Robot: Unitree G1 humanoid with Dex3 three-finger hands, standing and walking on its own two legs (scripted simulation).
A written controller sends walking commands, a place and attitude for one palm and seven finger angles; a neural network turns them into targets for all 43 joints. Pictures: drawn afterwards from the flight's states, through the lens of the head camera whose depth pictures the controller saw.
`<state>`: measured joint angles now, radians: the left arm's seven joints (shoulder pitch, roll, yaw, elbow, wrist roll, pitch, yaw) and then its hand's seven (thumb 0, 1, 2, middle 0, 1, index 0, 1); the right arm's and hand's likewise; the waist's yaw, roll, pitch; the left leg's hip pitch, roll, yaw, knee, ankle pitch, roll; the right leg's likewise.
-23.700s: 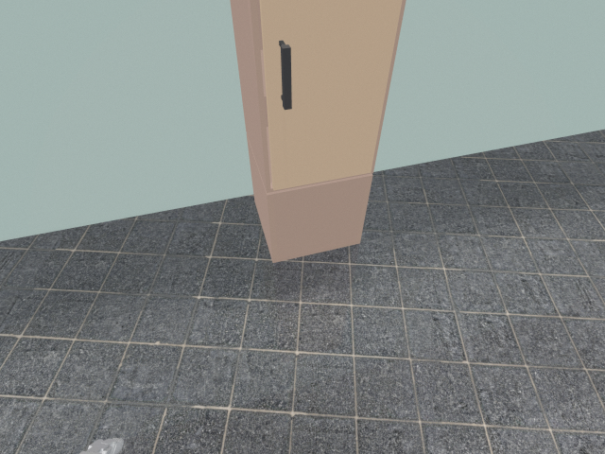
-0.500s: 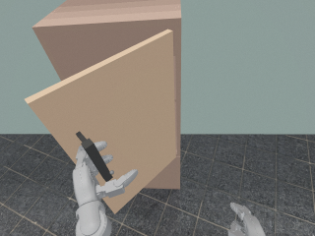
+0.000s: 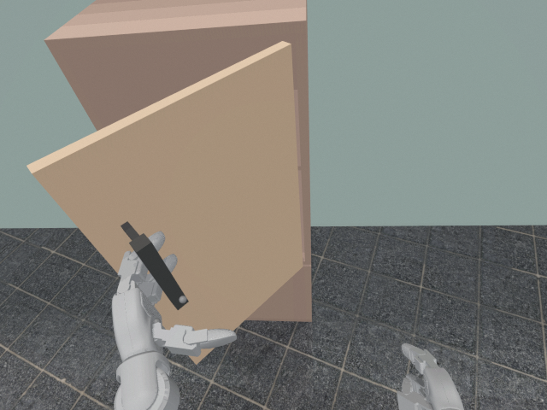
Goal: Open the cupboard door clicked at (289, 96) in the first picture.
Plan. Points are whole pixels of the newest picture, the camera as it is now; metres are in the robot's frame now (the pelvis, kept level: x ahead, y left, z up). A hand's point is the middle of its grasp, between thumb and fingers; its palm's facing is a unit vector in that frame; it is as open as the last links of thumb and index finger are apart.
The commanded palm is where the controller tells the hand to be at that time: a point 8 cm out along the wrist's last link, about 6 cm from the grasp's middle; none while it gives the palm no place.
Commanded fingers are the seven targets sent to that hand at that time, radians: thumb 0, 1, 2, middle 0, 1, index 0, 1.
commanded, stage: slide the hand sideways off the handle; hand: left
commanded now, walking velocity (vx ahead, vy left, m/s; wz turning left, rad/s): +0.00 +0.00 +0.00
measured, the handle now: (155, 267) +0.29 +0.18 +0.09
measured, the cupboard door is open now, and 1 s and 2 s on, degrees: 47 49 49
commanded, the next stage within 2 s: draw the hand back to the body in 1.18 s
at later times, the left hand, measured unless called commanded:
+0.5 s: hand (164, 340) +0.20 +0.14 +0.08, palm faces -0.06 -1.00 -0.03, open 16.2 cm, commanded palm +0.17 +0.22 +0.09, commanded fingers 0.00 -0.50 0.30 -0.15 -0.30 -0.15 -0.30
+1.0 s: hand (99, 370) +0.16 +0.21 +0.08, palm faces -0.03 -1.00 +0.03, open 16.1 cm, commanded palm +0.12 +0.26 +0.09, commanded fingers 0.00 -0.50 0.30 -0.15 -0.30 -0.15 -0.30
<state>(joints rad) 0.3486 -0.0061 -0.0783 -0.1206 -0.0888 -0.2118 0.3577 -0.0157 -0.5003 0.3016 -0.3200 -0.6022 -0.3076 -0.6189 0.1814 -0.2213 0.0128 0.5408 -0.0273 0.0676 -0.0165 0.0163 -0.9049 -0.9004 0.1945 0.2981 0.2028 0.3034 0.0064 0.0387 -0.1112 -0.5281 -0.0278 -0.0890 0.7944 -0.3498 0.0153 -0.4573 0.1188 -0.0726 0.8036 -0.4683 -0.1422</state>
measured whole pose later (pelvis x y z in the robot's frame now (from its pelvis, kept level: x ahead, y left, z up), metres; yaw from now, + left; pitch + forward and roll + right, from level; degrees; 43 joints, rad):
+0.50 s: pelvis -0.01 +0.02 -0.01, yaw -2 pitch +6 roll +3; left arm 0.46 0.14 -0.02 -0.15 -0.21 -0.28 -0.13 -0.02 -0.50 0.30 -0.20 -0.32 -0.17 -0.32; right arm 0.23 -0.25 0.02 0.49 0.03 -0.04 -0.01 0.02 -0.90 -0.90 0.19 0.30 0.20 0.30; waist -0.01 0.04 -0.12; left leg -0.54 -0.03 -0.07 0.84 -0.40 0.00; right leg -0.49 0.12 -0.05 0.87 -0.49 -0.10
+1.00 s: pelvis -0.01 +0.10 -0.01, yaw -3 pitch +8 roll -1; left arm 0.70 0.12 -0.11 -0.38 -0.16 -0.31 -0.05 -0.02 -0.50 0.30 -0.19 -0.31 -0.19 -0.32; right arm 0.26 -0.21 0.03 0.39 0.02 -0.07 0.00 0.02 -0.90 -0.90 0.20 0.30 0.20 0.30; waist 0.01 0.05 -0.13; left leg -0.63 -0.06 -0.02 0.94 -0.44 0.05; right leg -0.55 0.08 -0.02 0.91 -0.50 -0.06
